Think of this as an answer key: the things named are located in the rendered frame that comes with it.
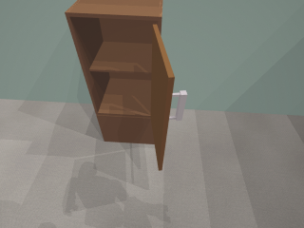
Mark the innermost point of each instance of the handle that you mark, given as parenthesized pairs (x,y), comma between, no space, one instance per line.
(180,106)

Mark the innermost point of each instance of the cupboard door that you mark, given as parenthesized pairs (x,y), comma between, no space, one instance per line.
(162,85)

